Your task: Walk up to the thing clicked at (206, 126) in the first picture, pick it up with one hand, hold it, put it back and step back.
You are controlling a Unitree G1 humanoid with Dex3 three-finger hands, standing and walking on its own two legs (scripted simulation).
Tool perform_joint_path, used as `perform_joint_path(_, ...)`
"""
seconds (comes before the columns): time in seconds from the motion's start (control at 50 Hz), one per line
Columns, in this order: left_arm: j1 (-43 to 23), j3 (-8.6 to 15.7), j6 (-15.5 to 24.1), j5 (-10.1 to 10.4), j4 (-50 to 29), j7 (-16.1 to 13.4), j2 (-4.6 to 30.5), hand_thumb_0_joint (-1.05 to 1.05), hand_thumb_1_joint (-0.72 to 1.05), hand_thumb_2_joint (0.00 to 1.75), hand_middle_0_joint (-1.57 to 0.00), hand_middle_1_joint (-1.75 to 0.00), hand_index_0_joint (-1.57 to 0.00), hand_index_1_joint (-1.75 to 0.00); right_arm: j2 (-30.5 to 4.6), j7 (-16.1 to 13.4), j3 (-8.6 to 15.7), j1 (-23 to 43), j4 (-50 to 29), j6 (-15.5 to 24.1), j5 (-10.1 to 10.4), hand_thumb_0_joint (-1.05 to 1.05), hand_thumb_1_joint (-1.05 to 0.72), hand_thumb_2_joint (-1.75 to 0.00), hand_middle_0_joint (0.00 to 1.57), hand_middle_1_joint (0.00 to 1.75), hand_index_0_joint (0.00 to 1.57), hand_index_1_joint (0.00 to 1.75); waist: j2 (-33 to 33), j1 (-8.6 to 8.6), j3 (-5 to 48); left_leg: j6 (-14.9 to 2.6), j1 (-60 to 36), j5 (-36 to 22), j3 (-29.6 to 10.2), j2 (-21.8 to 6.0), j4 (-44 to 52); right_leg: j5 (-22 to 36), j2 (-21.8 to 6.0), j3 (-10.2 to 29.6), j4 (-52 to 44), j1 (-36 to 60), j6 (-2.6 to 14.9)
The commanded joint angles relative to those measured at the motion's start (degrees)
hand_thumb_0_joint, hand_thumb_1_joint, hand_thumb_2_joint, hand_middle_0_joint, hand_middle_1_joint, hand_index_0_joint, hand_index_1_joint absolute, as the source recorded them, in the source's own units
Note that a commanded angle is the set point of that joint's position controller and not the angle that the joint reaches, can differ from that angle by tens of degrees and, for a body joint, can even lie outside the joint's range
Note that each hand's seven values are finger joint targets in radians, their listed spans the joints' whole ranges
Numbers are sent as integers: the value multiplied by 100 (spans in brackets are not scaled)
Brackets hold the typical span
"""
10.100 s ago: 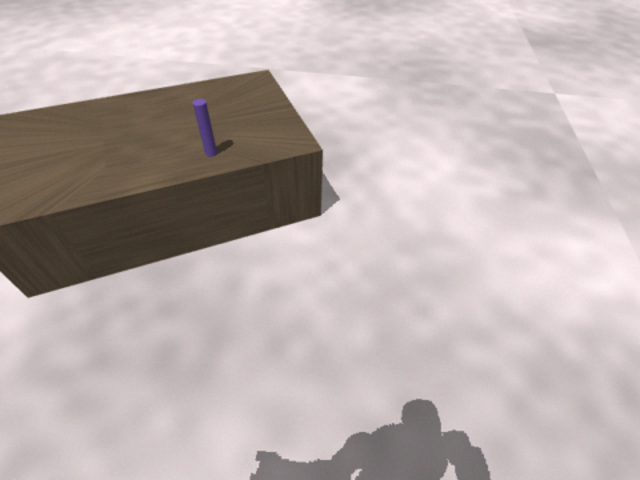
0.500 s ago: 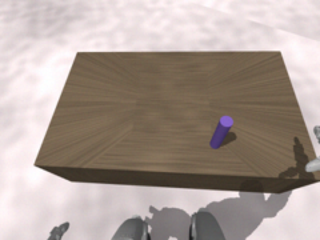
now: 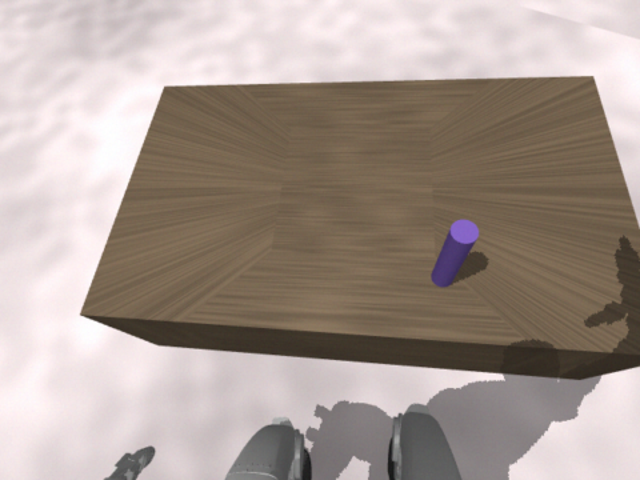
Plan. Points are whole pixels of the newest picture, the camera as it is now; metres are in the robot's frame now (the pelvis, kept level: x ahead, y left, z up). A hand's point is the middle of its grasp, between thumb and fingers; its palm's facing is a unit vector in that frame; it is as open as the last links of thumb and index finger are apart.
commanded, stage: approach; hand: right
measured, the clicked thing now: (451, 257) +0.47 -0.19 -0.23
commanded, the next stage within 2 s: close in in 0.58 s
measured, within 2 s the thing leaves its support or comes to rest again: neither
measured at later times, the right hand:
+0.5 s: hand (556, 248) +0.44 -0.32 -0.13, palm faces +0.07 +1.00 +0.02, open 17.7 cm
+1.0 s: hand (472, 260) +0.48 -0.23 -0.27, palm faces +0.06 +1.00 -0.03, open 17.6 cm
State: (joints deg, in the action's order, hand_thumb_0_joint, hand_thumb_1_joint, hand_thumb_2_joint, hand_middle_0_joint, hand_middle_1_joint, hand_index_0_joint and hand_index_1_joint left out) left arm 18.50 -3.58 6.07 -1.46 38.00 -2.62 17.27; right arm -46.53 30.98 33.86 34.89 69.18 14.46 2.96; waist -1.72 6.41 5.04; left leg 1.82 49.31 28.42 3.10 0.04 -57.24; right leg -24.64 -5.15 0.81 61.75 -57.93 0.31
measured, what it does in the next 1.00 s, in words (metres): lowers itself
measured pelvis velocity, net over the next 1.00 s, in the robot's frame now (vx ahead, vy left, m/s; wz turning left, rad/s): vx -0.09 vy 0.02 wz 0.15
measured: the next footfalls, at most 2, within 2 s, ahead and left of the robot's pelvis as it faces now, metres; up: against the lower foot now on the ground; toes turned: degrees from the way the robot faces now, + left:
none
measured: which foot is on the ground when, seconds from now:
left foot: down 0.00-1.00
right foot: down 0.00-1.00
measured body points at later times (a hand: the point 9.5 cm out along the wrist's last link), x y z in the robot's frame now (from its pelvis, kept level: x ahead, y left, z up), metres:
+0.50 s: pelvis -0.04 +0.00 -0.15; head +0.16 -0.07 +0.25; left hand +0.07 +0.27 -0.23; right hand +0.43 -0.37 -0.13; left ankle -0.01 +0.15 -0.66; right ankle +0.04 -0.11 -0.66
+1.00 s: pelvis -0.09 +0.02 -0.29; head +0.14 -0.02 +0.09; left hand -0.05 +0.28 -0.40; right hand +0.47 -0.29 -0.27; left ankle -0.02 +0.15 -0.66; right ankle +0.04 -0.11 -0.66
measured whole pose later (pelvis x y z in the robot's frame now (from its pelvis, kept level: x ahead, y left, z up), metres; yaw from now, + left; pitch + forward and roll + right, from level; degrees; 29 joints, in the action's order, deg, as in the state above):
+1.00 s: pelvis -0.09 +0.02 -0.29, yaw +8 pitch +34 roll +8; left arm 11.9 -6.8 -0.4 -4.8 36.4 2.3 15.3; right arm -44.4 21.1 35.7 55.5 61.6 21.4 2.5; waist -0.4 11.3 5.1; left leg 1.2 115.4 41.0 5.2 3.1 -121.8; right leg -33.1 -7.2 8.8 122.8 -125.0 -0.3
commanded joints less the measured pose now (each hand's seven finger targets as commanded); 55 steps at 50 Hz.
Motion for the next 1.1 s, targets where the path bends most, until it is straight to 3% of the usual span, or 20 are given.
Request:
perform_joint_path(0.0,791,467,78,51,-317,-38,1257,0,91,89,-20,-30,-20,-29,-2133,-22,266,1655,-1086,364,193,0,61,-7,2,7,4,7,1305,-127,2477,-334,-49,-1640,-16,154,594,2172,154,295,-642,2916,91)
perform_joint_path(0.02,776,484,78,52,-305,-31,1292,0,92,88,-20,-31,-21,-30,-2238,-44,325,1686,-1080,385,187,0,61,-4,3,6,4,6,1367,-125,2392,-337,-31,-1625,-24,146,591,2103,171,272,-623,2841,111)
perform_joint_path(0.12,635,435,118,-23,-280,29,1256,0,92,88,-20,-30,-21,-29,-1625,74,86,1764,-510,737,343,0,61,-4,4,5,4,5,1123,7,1843,-336,935,-1174,24,165,34,1684,50,477,-263,2119,70)
perform_joint_path(0.2,539,333,196,-103,-481,117,1209,0,91,89,-20,-30,-20,-29,-1435,235,227,1949,-769,1335,622,0,61,-4,5,5,5,5,1354,-34,2523,-325,1631,-1098,25,187,-736,1843,33,531,503,1787,77)
perform_joint_path(0.26,458,212,235,-89,-609,154,1196,0,91,89,-19,-30,-20,-30,-1196,382,262,1878,-345,1644,896,0,61,-3,6,5,6,5,1020,144,2483,-317,2286,-800,65,226,-1342,1419,39,578,1121,844,127)
perform_joint_path(0.36,348,159,207,-175,-636,148,1326,0,92,89,-19,-30,-20,-29,-1856,428,687,2574,-1044,2116,939,0,58,-1,8,4,6,4,1751,25,3539,-315,3361,-719,68,211,-2486,1651,-49,715,2185,541,59)
perform_joint_path(0.4,253,137,164,-226,-601,168,1304,0,92,89,-19,-30,-19,-29,-1662,451,635,2529,-682,2138,885,0,57,-1,8,4,7,4,1874,60,3421,-325,3892,-602,128,211,-2913,1639,-80,800,2495,275,10)
perform_joint_path(0.42,236,138,139,-258,-575,187,1340,0,92,89,-19,-30,-20,-30,-1725,458,679,2737,-745,2166,883,0,58,-1,8,4,6,4,1924,123,3404,-317,4070,-557,148,203,-3086,1524,-75,834,2664,68,2)
perform_joint_path(0.44,236,139,111,-286,-503,205,1358,0,92,89,-19,-30,-19,-29,-2009,423,869,2839,-875,2202,811,0,58,-1,8,4,7,4,2035,44,3607,-323,4221,-601,156,196,-3295,1608,-89,872,2817,9,-20)
perform_joint_path(0.48,207,161,45,-375,-516,244,1413,0,92,89,-19,-30,-19,-29,-2493,382,1066,3224,-1366,2221,649,0,59,-2,7,4,6,4,2442,-23,4218,-326,4332,-715,132,206,-3599,1738,-98,804,3226,77,-19)
perform_joint_path(0.54,153,181,-47,-410,-493,340,1331,0,91,90,-19,-30,-19,-30,-2032,332,855,3299,-1059,1973,556,0,59,-3,6,4,5,4,2293,151,4345,-314,4569,-612,211,249,-3923,1427,-86,775,3668,-488,18)
perform_joint_path(0.58,162,100,-92,-428,-431,380,1253,0,91,90,-19,-30,-20,-30,-1977,221,722,3694,-1184,1896,444,0,59,-3,6,4,5,4,2283,263,4349,-329,4804,-520,246,251,-4137,1079,-91,790,3869,-833,15)
perform_joint_path(0.62,165,92,-163,-445,-416,406,1306,0,91,90,-20,-30,-20,-30,-2401,50,838,4119,-1407,1880,304,0,59,-4,5,4,5,4,2265,300,4468,-339,4895,-275,252,272,-4270,582,-64,763,4098,-1250,43)
perform_joint_path(0.68,141,84,-243,-476,-374,440,1306,0,90,90,-20,-31,-21,-30,-2291,-162,689,4177,-1148,1778,177,0,57,-3,6,4,6,4,2066,411,4148,-344,5096,26,308,329,-4520,-30,-41,652,4483,-2109,84)
perform_joint_path(0.72,113,14,-295,-471,-439,452,1302,0,90,89,-20,-30,-21,-30,-2344,-335,700,4331,-1317,1717,150,0,58,-3,6,4,5,4,2101,321,4269,-365,5106,215,343,342,-4663,-327,-26,619,4540,-2322,77)
perform_joint_path(0.8,75,105,-414,-438,-495,460,1364,0,91,89,-20,-30,-21,-30,-1886,-683,339,4521,-1519,1473,46,0,55,-2,6,3,5,3,2366,350,4169,-414,5600,661,481,388,-4925,-1037,-29,717,4521,-2450,36)
perform_joint_path(0.86,171,161,-491,-369,-526,438,1352,0,91,89,-20,-30,-21,-29,-2041,-905,351,4521,-2190,1299,13,0,56,-1,7,3,6,3,2522,177,4620,-433,5362,557,478,410,-4929,-861,-22,612,4513,-2314,32)
perform_joint_path(0.9,285,265,-540,-308,-455,406,1400,0,92,88,-19,-30,-21,-28,-1871,-1026,297,4194,-1920,1089,63,0,57,-1,6,3,5,3,2184,262,4459,-412,5191,586,480,445,-4802,-840,-36,537,4569,-2634,77)
perform_joint_path(0.98,276,212,-586,-249,-449,363,1242,0,92,88,-19,-30,-21,-29,-1845,-1200,378,4031,-2347,979,194,0,55,0,7,3,6,3,1878,216,4462,-368,4804,298,377,473,-4730,-563,-72,455,4727,-3056,131)
perform_joint_path(1.08,212,193,-585,-239,-444,348,1138,0,91,89,-20,-30,-21,-29,-1270,-1277,207,3579,-2021,1001,256,0,53,-1,7,3,6,3,1593,311,3540,-385,5140,404,379,487,-4738,-725,-78,490,4726,-3585,182)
